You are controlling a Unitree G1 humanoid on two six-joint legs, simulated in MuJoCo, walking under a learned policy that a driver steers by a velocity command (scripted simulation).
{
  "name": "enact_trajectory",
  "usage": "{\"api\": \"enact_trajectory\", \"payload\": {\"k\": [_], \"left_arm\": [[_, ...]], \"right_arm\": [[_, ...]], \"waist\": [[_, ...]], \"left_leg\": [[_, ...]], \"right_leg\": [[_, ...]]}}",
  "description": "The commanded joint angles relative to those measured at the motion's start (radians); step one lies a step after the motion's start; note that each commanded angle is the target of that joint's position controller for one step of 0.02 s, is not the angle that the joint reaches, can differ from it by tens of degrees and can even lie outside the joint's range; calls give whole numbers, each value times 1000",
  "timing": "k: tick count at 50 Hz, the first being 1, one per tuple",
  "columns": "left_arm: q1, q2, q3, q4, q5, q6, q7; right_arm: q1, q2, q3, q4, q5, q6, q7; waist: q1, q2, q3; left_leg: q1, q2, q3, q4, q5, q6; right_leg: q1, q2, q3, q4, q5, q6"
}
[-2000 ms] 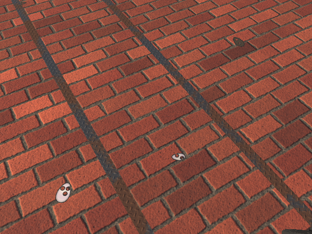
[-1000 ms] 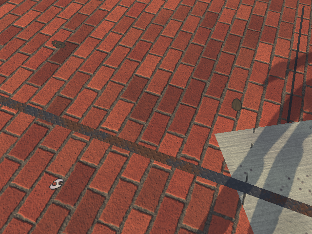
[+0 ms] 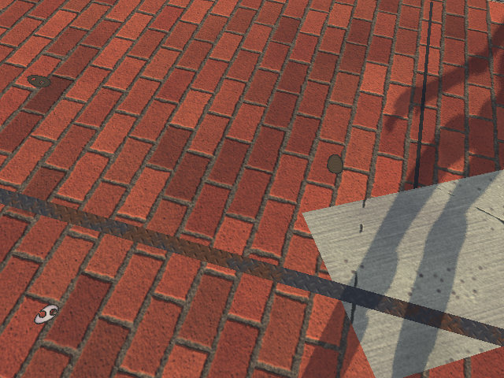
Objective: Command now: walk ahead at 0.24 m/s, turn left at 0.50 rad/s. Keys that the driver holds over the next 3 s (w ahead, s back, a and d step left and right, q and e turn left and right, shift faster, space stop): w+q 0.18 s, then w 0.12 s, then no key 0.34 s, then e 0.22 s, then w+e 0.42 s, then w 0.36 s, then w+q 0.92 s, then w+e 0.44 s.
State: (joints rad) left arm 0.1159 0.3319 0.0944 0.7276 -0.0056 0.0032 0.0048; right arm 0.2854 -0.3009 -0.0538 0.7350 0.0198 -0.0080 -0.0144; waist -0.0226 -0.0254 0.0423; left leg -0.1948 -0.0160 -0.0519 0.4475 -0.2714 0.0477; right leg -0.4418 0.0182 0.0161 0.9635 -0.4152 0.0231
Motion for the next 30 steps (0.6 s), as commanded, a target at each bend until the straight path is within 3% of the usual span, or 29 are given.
{"api": "enact_trajectory", "payload": {"k": [1,5,8,10,12,13,14,15,16,18,20,22,24,28,30], "left_arm": [[-122,56,11,-94,-3,-56,-17],[-138,37,-2,-94,-9,-88,-27],[-121,65,4,-95,-24,-102,-34],[-51,79,10,-75,-29,-113,-36],[75,94,20,-36,-19,-123,-28],[214,141,29,-14,-1,-128,-19],[288,264,56,18,24,-121,-30],[240,190,38,12,14,-125,-38],[198,118,17,6,5,-125,-33],[142,68,-2,3,10,-118,-25],[124,57,-12,7,11,-111,-16],[120,73,-11,24,5,-103,-7],[120,100,-7,41,0,-88,2],[157,123,-6,73,-12,-66,4],[132,118,-10,77,-25,-63,4]], "right_arm": [[8,-170,-43,-70,-5,-19,-19],[24,-206,-56,-83,2,-22,-18],[37,-212,-58,-91,7,-17,-8],[14,-190,-50,-98,7,-14,-5],[25,-112,-25,-95,-3,-17,-4],[20,-36,1,-106,-18,-22,-1],[37,-16,8,-175,11,-36,-8],[47,-114,-17,-149,33,-44,-12],[0,-149,-29,-136,29,-45,-10],[-35,-125,-28,-125,-2,-48,-6],[-36,-97,-24,-125,-16,-46,8],[-67,-50,-6,-140,-22,-41,13],[-108,-12,12,-152,-22,-38,16],[-157,-50,-1,-162,-16,-31,22],[-122,-68,-13,-152,-22,-32,22]], "waist": [[-27,148,-15],[-42,175,-13],[-35,189,-9],[11,190,-19],[68,165,-60],[120,34,-139],[93,-270,-156],[81,-191,-63],[76,-131,31],[51,-72,35],[28,-88,-15],[28,-85,-35],[39,-93,-58],[54,-101,-85],[12,-84,-93]], "left_leg": [[176,212,-333,-270,-156,178],[77,179,-293,-237,-98,167],[-5,184,-350,-213,-147,161],[-46,178,-365,-168,-166,136],[-131,121,-326,-43,-169,84],[-226,42,-221,229,-203,29],[-482,-66,-104,531,-337,-9],[-590,-10,-145,689,-307,-11],[-624,14,-151,721,-214,-6],[-581,42,-121,689,-107,-25],[-475,62,-63,616,-78,-56],[-417,63,-4,493,-53,-91],[-319,59,30,340,30,-99],[-191,22,45,165,172,-69],[-90,7,46,43,253,-26]], "right_leg": [[-208,-23,33,-120,123,24],[-58,4,20,-340,173,44],[57,16,22,-422,183,38],[169,10,15,-492,245,19],[366,-29,26,-541,248,-18],[528,-194,218,-598,119,-80],[618,-383,687,-756,-239,-236],[561,-415,763,-795,-376,-279],[501,-372,618,-774,-231,-256],[455,-292,395,-742,229,-226],[404,-249,237,-720,626,-211],[371,-226,145,-712,826,-224],[337,-203,79,-704,879,-212],[348,-217,70,-661,847,-188],[343,-211,76,-594,791,-157]]}}
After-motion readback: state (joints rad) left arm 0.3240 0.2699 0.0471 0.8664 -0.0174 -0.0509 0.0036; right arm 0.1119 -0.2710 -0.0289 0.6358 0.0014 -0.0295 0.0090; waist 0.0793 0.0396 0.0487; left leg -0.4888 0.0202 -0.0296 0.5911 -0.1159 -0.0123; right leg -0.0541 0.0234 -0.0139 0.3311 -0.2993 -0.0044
